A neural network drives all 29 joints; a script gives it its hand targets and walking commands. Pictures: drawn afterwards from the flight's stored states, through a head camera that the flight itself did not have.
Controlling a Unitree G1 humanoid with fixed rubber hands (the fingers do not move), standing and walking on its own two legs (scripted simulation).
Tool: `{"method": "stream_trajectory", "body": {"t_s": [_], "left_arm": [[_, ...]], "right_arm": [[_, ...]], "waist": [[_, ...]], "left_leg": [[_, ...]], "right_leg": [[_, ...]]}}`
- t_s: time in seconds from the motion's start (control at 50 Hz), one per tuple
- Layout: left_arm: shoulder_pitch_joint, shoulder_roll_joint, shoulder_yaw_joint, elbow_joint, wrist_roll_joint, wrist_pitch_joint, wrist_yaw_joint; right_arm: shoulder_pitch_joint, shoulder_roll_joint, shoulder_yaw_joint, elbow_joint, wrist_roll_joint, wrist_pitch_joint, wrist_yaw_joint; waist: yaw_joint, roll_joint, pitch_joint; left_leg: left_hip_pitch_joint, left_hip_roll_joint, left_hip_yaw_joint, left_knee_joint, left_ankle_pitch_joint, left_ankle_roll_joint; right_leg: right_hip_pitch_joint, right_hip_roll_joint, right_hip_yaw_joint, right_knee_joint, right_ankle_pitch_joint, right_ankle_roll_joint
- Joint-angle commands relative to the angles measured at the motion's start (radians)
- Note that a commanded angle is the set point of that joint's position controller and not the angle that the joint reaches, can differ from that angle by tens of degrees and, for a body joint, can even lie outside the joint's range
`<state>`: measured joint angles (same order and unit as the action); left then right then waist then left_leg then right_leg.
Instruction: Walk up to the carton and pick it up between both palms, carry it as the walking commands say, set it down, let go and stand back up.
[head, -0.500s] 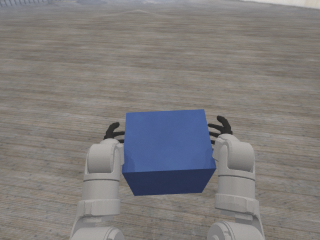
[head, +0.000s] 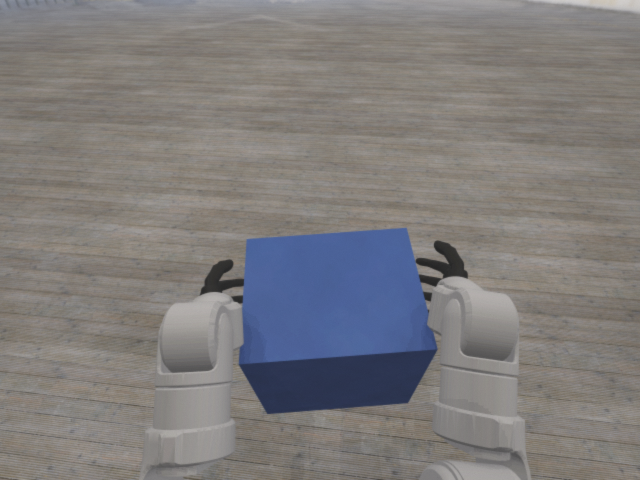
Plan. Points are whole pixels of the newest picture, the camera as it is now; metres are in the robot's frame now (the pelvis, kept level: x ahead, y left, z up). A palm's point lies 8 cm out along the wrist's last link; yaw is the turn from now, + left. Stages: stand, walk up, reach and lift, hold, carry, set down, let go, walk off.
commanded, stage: carry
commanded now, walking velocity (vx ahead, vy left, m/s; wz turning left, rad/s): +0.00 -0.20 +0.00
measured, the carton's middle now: (332, 326) +0.31 -0.01 +0.05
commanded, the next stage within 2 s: none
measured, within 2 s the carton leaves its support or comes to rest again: neither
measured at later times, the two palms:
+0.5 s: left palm (258, 344) +0.24 +0.08 +0.12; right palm (511, 330) +0.25 -0.20 +0.13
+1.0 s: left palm (247, 356) +0.22 +0.08 +0.12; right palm (509, 334) +0.23 -0.19 +0.14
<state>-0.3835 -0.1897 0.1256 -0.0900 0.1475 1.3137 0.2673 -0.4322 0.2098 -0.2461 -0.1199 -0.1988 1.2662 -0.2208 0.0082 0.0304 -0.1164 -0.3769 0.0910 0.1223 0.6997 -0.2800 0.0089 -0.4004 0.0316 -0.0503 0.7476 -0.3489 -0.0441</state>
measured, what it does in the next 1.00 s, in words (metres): steps on the spot: right foot, then left foot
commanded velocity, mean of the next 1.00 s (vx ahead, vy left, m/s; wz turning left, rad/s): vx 0.00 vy -0.01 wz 0.00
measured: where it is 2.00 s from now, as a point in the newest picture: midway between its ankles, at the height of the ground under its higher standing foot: outside the picture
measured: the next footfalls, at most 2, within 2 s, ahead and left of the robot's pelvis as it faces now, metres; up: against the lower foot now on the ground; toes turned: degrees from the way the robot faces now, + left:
right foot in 0.08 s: +0.09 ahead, -0.12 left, +0.00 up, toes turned -3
left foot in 0.52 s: +0.01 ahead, +0.07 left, +0.00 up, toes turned +5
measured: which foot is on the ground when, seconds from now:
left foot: down 0.00-0.14, up 0.16-0.50, down 0.52-1.00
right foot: up 0.00-0.06, down 0.08-1.00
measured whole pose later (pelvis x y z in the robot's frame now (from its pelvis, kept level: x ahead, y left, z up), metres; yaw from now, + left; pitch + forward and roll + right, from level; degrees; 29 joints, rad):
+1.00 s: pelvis -0.06 -0.05 +0.00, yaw +0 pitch -2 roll +1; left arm -0.38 -0.19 0.12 -0.11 0.15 1.30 0.27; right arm -0.42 0.20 -0.23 -0.14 -0.19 1.25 -0.22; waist 0.01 -0.02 -0.10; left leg -0.33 0.02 0.10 0.64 -0.29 0.00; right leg -0.42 0.02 -0.09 0.59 -0.15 -0.08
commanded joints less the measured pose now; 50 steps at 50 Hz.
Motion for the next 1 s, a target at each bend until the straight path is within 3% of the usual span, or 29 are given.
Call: {"method": "stream_trajectory", "body": {"t_s": [0.0, 0.04, 0.06, 0.08, 0.1, 0.12, 0.14, 0.16, 0.18, 0.2, 0.22, 0.26, 0.3, 0.34, 0.36, 0.38, 0.4, 0.42, 0.46, 0.48, 0.5, 0.52, 0.6, 0.68, 0.76, 0.78, 0.86, 0.88, 0.98], "left_arm": [[-0.655, -1.029, -0.538, -0.223, -0.454, -0.075, -0.255], [-0.654, -1.023, -0.535, -0.231, -0.455, -0.074, -0.249], [-0.663, -1.022, -0.530, -0.238, -0.458, -0.073, -0.251], [-0.650, -1.008, -0.519, -0.234, -0.444, -0.079, -0.255], [-0.658, -1.011, -0.519, -0.271, -0.446, -0.088, -0.258], [-0.634, -1.023, -0.512, -0.247, -0.441, -0.088, -0.262], [-0.661, -1.021, -0.506, -0.274, -0.442, -0.091, -0.264], [-0.640, -1.016, -0.486, -0.237, -0.430, -0.087, -0.266], [-0.623, -1.001, -0.469, -0.214, -0.424, -0.084, -0.269], [-0.621, -0.998, -0.466, -0.212, -0.425, -0.087, -0.268], [-0.630, -0.988, -0.474, -0.227, -0.427, -0.086, -0.268], [-0.618, -0.979, -0.465, -0.221, -0.428, -0.086, -0.267], [-0.622, -0.976, -0.470, -0.235, -0.427, -0.090, -0.265], [-0.614, -0.974, -0.474, -0.243, -0.427, -0.095, -0.262], [-0.622, -0.980, -0.492, -0.257, -0.434, -0.099, -0.261], [-0.629, -0.971, -0.496, -0.279, -0.435, -0.102, -0.258], [-0.636, -0.971, -0.505, -0.279, -0.430, -0.100, -0.256], [-0.600, -0.956, -0.501, -0.269, -0.419, -0.098, -0.252], [-0.626, -0.944, -0.506, -0.275, -0.424, -0.095, -0.250], [-0.618, -0.930, -0.501, -0.278, -0.420, -0.095, -0.252], [-0.617, -0.940, -0.508, -0.273, -0.418, -0.097, -0.252], [-0.635, -0.952, -0.522, -0.280, -0.428, -0.096, -0.253], [-0.657, -0.958, -0.544, -0.273, -0.434, -0.085, -0.249], [-0.662, -0.956, -0.541, -0.250, -0.427, -0.083, -0.253], [-0.664, -0.954, -0.533, -0.257, -0.427, -0.089, -0.254], [-0.673, -0.951, -0.536, -0.250, -0.427, -0.086, -0.256], [-0.665, -0.945, -0.527, -0.229, -0.418, -0.090, -0.253], [-0.670, -0.953, -0.537, -0.241, -0.426, -0.091, -0.254], [-0.678, -0.952, -0.538, -0.236, -0.424, -0.096, -0.249]], "right_arm": [[-0.391, 1.085, 0.662, -0.027, 0.468, 0.015, 0.249], [-0.368, 1.071, 0.663, -0.014, 0.466, 0.014, 0.245], [-0.352, 1.075, 0.667, -0.009, 0.462, 0.013, 0.242], [-0.384, 1.086, 0.692, -0.043, 0.475, 0.008, 0.241], [-0.439, 1.082, 0.700, -0.087, 0.496, 0.003, 0.244], [-0.442, 1.090, 0.707, -0.086, 0.503, 0.003, 0.245], [-0.478, 1.099, 0.722, -0.110, 0.517, -0.002, 0.241], [-0.470, 1.092, 0.720, -0.087, 0.503, 0.004, 0.238], [-0.421, 1.094, 0.717, -0.044, 0.485, 0.011, 0.236], [-0.405, 1.089, 0.711, -0.039, 0.482, 0.007, 0.235], [-0.387, 1.088, 0.711, -0.027, 0.478, 0.009, 0.234], [-0.396, 1.071, 0.708, -0.038, 0.485, 0.009, 0.228], [-0.412, 1.071, 0.716, -0.053, 0.494, 0.003, 0.226], [-0.411, 1.069, 0.718, -0.066, 0.498, -0.004, 0.224], [-0.399, 1.062, 0.713, -0.072, 0.497, -0.010, 0.224], [-0.400, 1.068, 0.714, -0.074, 0.502, -0.011, 0.225], [-0.399, 1.072, 0.709, -0.069, 0.501, -0.013, 0.227], [-0.408, 1.060, 0.717, -0.083, 0.508, -0.013, 0.226], [-0.410, 1.063, 0.707, -0.067, 0.501, -0.011, 0.229], [-0.399, 1.057, 0.705, -0.058, 0.494, -0.010, 0.230], [-0.399, 1.045, 0.700, -0.057, 0.484, -0.010, 0.232], [-0.405, 1.048, 0.702, -0.063, 0.483, -0.012, 0.234], [-0.379, 1.056, 0.684, -0.029, 0.473, -0.006, 0.239], [-0.393, 1.047, 0.677, -0.021, 0.469, -0.007, 0.242], [-0.404, 1.053, 0.685, -0.027, 0.476, -0.009, 0.242], [-0.409, 1.042, 0.677, -0.021, 0.470, -0.010, 0.242], [-0.405, 1.041, 0.679, -0.003, 0.467, -0.011, 0.242], [-0.413, 1.042, 0.677, -0.017, 0.469, -0.014, 0.242], [-0.404, 1.031, 0.668, -0.007, 0.461, -0.018, 0.237]], "waist": [[-0.009, 0.141, -0.291], [-0.007, 0.156, -0.353], [-0.014, 0.061, -0.397], [-0.009, -0.125, -0.376], [0.010, -0.284, -0.359], [0.009, -0.295, -0.359], [0.007, -0.227, -0.319], [0.003, -0.203, -0.291], [0.000, -0.224, -0.290], [0.000, -0.205, -0.301], [-0.001, -0.221, -0.298], [0.002, -0.228, -0.341], [0.006, -0.228, -0.359], [0.004, -0.232, -0.384], [0.002, -0.198, -0.392], [-0.005, -0.217, -0.404], [-0.011, -0.186, -0.400], [-0.012, -0.167, -0.415], [-0.010, -0.102, -0.397], [-0.010, -0.054, -0.379], [-0.009, -0.020, -0.351], [-0.007, -0.002, -0.319], [-0.010, -0.023, -0.333], [-0.010, -0.029, -0.316], [-0.012, -0.090, -0.317], [-0.013, -0.064, -0.308], [-0.014, -0.084, -0.301], [-0.014, -0.059, -0.305], [-0.014, -0.032, -0.312]], "left_leg": [[0.004, 0.230, -0.289, -0.350, -0.076, 0.037], [0.053, 0.178, -0.216, -0.238, 0.126, 0.000], [0.029, 0.137, -0.157, -0.140, 0.154, -0.024], [-0.114, 0.008, -0.009, 0.036, -0.026, -0.070], [-0.204, -0.054, 0.040, 0.208, -0.236, -0.088], [-0.202, -0.044, -0.021, 0.333, -0.266, -0.072], [-0.215, -0.044, -0.045, 0.408, -0.225, -0.064], [-0.205, -0.045, -0.043, 0.416, -0.201, -0.055], [-0.200, -0.049, -0.038, 0.410, -0.176, -0.052], [-0.201, -0.041, -0.035, 0.360, -0.167, -0.053], [-0.214, -0.047, -0.028, 0.319, -0.174, -0.057], [-0.197, -0.050, -0.032, 0.284, -0.191, -0.053], [-0.176, -0.059, -0.037, 0.219, -0.201, -0.046], [-0.111, -0.068, -0.038, 0.118, -0.187, -0.033], [-0.091, -0.072, -0.036, 0.036, -0.171, -0.027], [-0.043, -0.083, -0.025, -0.042, -0.132, -0.023], [0.027, -0.089, -0.009, -0.124, -0.052, -0.020], [0.100, -0.076, -0.024, -0.188, -0.008, -0.015], [0.166, 0.004, -0.135, -0.225, -0.037, 0.019], [0.142, 0.055, -0.199, -0.265, -0.109, 0.037], [0.107, 0.097, -0.249, -0.308, -0.122, 0.042], [0.043, 0.104, -0.258, -0.316, -0.108, 0.040], [0.030, 0.017, -0.167, -0.202, -0.060, 0.020], [0.013, 0.011, -0.184, -0.206, -0.154, 0.032], [0.055, -0.021, -0.150, -0.164, -0.115, 0.028], [0.048, -0.017, -0.163, -0.176, -0.130, 0.032], [0.048, -0.011, -0.167, -0.183, -0.123, 0.033], [0.060, -0.010, -0.161, -0.182, -0.120, 0.031], [0.052, 0.006, -0.180, -0.191, -0.069, 0.028]], "right_leg": [[0.063, -0.012, 0.008, -0.105, 0.014, 0.001], [0.125, -0.037, 0.027, -0.241, 0.046, -0.012], [0.213, -0.099, 0.090, -0.304, 0.111, -0.032], [0.264, -0.235, 0.249, -0.389, 0.177, -0.074], [0.260, -0.330, 0.349, -0.439, 0.152, -0.140], [0.208, -0.352, 0.368, -0.452, 0.036, -0.170], [0.177, -0.327, 0.342, -0.466, -0.064, -0.159], [0.148, -0.297, 0.305, -0.482, -0.116, -0.142], [0.149, -0.277, 0.279, -0.484, -0.084, -0.126], [0.177, -0.278, 0.280, -0.478, -0.022, -0.124], [0.208, -0.281, 0.286, -0.455, 0.087, -0.133], [0.262, -0.302, 0.298, -0.436, 0.170, -0.147], [0.273, -0.312, 0.331, -0.444, 0.153, -0.151], [0.274, -0.300, 0.313, -0.436, 0.199, -0.145], [0.289, -0.300, 0.292, -0.410, 0.264, -0.144], [0.282, -0.278, 0.262, -0.390, 0.274, -0.124], [0.232, -0.266, 0.235, -0.391, 0.224, -0.105], [0.212, -0.258, 0.227, -0.386, 0.179, -0.084], [0.106, -0.219, 0.190, -0.386, -0.009, -0.037], [0.107, -0.188, 0.172, -0.370, -0.030, -0.017], [0.116, -0.162, 0.148, -0.327, 0.028, -0.009], [0.146, -0.138, 0.121, -0.310, 0.086, -0.002], [0.177, -0.184, 0.170, -0.333, 0.087, -0.036], [0.140, -0.190, 0.196, -0.374, -0.048, -0.042], [0.103, -0.203, 0.221, -0.418, -0.092, -0.050], [0.101, -0.202, 0.224, -0.420, -0.106, -0.046], [0.101, -0.192, 0.204, -0.407, -0.077, -0.039], [0.093, -0.190, 0.200, -0.406, -0.071, -0.039], [0.125, -0.186, 0.185, -0.367, 0.040, -0.046]]}}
